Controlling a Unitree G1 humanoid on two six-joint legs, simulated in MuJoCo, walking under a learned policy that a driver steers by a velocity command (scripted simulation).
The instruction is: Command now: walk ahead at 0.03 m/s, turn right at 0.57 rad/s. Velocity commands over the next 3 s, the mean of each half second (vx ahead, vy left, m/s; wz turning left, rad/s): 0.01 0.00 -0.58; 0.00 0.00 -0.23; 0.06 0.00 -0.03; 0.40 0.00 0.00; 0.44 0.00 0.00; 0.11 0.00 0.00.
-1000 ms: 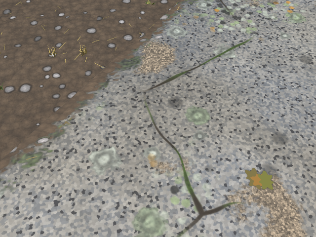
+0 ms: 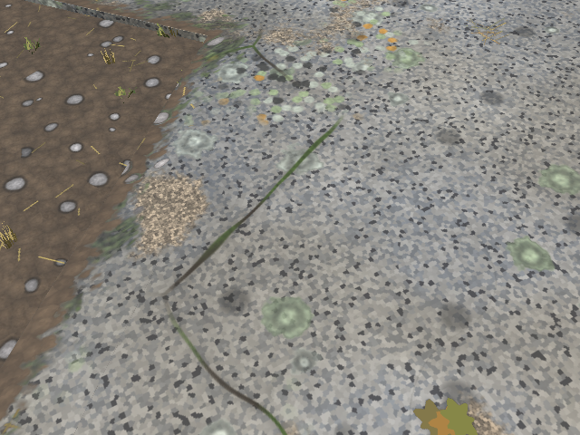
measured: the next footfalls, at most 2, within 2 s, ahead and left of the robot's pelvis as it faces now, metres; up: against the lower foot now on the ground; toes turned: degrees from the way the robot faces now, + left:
right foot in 0.02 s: +0.04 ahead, -0.10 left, +0.00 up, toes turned -4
left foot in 0.54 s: +0.08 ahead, +0.09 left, +0.00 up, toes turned -22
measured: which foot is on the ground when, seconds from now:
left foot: down 0.00-0.02, up 0.04-0.52, down 0.54-1.00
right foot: up 0.00-0.00, down 0.02-0.52, up 0.54-0.86, down 0.88-1.00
